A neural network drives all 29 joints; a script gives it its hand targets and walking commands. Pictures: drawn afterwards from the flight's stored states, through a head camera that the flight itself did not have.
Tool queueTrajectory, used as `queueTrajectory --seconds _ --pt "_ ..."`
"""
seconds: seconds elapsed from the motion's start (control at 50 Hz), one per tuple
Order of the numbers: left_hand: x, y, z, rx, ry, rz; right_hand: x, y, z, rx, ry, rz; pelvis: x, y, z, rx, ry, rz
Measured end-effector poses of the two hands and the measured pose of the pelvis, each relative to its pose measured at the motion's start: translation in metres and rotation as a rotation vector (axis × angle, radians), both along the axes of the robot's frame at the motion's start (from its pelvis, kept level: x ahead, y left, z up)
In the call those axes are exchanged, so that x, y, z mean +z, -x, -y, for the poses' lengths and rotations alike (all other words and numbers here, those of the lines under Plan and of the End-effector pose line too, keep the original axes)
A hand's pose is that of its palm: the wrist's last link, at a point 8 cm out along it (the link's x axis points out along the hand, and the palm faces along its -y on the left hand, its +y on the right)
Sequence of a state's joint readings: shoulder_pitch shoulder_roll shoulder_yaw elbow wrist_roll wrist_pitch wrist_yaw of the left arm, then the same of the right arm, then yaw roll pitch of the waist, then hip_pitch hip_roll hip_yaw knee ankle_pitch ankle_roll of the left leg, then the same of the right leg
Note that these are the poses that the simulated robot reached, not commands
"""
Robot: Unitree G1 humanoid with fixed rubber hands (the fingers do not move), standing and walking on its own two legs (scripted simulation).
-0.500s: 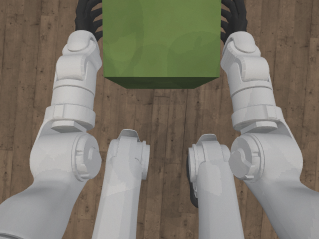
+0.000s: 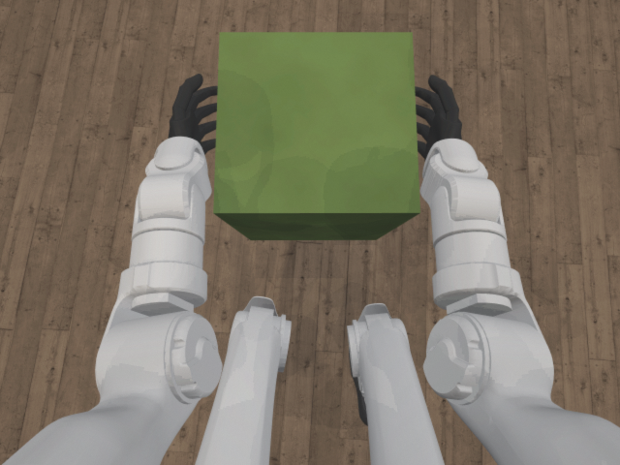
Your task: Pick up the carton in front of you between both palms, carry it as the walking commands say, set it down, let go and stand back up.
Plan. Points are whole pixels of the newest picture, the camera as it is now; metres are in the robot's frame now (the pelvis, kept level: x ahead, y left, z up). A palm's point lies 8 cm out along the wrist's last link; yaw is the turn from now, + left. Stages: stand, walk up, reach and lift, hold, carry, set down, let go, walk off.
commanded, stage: reach and lift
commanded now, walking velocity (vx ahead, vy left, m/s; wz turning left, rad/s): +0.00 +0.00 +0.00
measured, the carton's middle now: (314, 158) +0.50 +0.02 -0.12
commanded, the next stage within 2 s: none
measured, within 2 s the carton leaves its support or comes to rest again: neither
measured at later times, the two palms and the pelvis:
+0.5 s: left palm (132, 115) +0.43 +0.16 +0.11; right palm (536, 123) +0.44 -0.13 +0.11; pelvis +0.05 +0.00 +0.14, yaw +1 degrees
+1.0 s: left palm out of the picture +0.39 +0.16 +0.25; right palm out of the picture +0.40 -0.14 +0.26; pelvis +0.10 +0.00 +0.25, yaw +1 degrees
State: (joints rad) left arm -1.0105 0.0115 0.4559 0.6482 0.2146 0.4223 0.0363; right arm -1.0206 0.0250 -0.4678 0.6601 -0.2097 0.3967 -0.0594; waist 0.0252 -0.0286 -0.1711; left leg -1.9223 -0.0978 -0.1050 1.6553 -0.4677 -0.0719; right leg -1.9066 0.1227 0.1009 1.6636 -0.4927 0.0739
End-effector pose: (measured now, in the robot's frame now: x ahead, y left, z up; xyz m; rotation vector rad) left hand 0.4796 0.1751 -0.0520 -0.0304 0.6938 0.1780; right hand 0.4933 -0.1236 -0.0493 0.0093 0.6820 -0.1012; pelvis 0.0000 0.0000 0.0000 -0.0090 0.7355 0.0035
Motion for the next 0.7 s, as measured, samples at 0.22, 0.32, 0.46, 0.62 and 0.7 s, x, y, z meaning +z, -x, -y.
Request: queueTrajectory --seconds 0.22,0.32,0.46,0.62,0.7 --pt "0.074 0.021 0.005 0.001 0.008 -0.007 0.074 0.023 0.005 -0.012 -0.006 -0.007 0.063 -0.024 0.002 0.004 -0.004 0.090" --pt "0.107 0.031 0.007 0.000 0.010 -0.008 0.107 0.033 0.007 -0.017 -0.008 -0.008 0.093 -0.034 0.002 0.004 -0.005 0.140" --pt "0.149 0.044 0.010 -0.004 0.012 -0.005 0.149 0.048 0.010 -0.024 -0.009 -0.006 0.132 -0.048 0.002 0.005 -0.007 0.217" --pt "0.197 0.059 0.013 -0.010 0.013 -0.003 0.197 0.064 0.013 -0.030 -0.007 -0.004 0.175 -0.065 0.002 0.006 -0.008 0.326" --pt "0.221 0.066 0.014 -0.013 0.010 -0.002 0.221 0.072 0.015 -0.031 -0.006 -0.002 0.195 -0.074 0.001 0.008 -0.010 0.390"
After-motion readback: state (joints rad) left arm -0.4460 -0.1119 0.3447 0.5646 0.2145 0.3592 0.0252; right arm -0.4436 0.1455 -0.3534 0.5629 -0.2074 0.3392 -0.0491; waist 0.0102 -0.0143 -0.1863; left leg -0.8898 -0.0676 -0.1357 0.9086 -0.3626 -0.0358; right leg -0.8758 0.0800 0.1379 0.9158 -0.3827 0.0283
